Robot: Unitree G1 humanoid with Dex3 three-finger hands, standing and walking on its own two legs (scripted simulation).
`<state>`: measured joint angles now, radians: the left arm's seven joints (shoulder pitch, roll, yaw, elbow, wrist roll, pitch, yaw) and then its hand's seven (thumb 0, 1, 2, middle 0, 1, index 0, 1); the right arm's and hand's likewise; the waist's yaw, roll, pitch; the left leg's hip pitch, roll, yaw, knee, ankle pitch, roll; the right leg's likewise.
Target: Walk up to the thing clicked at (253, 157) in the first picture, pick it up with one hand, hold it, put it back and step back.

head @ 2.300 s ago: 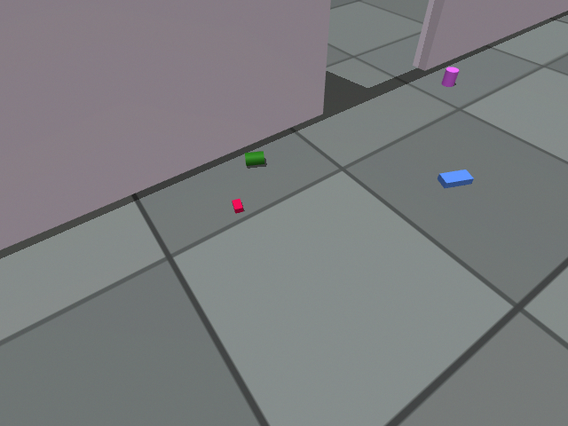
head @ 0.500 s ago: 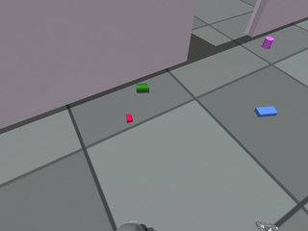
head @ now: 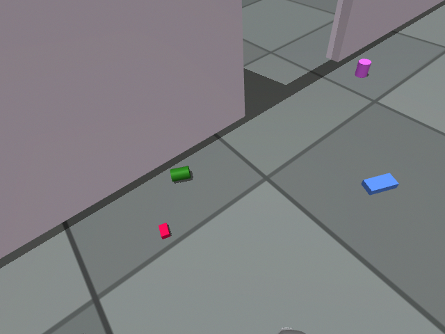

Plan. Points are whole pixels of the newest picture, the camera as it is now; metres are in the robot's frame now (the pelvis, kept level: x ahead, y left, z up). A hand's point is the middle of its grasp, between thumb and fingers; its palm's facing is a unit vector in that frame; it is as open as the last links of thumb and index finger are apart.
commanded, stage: walk up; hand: left
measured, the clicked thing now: (180, 173) +1.07 +0.28 -0.72
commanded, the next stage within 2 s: none
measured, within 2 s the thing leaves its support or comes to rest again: neither
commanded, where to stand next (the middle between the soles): +0.71 +0.06 m, yaw -1 degrees
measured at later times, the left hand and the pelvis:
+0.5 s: hand (90, 317) +0.22 +0.31 -0.14, palm faces +0.03 -0.93 -0.37, open 7.3 cm; pelvis +0.22 +0.02 +0.00, yaw +2 degrees
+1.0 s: hand (118, 207) +0.47 +0.29 -0.11, palm faces -0.06 -0.91 -0.42, open 7.3 cm; pelvis +0.39 +0.01 +0.01, yaw +1 degrees
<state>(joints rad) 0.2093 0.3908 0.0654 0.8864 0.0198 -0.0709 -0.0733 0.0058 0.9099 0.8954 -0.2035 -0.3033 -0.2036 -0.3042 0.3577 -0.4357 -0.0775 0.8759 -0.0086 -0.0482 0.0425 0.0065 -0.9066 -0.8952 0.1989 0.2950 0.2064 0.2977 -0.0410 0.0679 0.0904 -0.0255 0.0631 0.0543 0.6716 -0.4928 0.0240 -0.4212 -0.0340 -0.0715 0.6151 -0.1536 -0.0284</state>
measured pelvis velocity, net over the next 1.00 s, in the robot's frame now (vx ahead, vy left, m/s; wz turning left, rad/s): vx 0.39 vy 0.01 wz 0.01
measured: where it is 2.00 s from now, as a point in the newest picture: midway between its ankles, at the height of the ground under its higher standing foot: (220, 242)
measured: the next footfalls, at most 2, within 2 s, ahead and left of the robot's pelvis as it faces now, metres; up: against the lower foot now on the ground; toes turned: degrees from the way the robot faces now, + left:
left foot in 0.46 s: +0.35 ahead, +0.14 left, +0.00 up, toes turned +6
right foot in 0.96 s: +0.53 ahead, -0.10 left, +0.00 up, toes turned -3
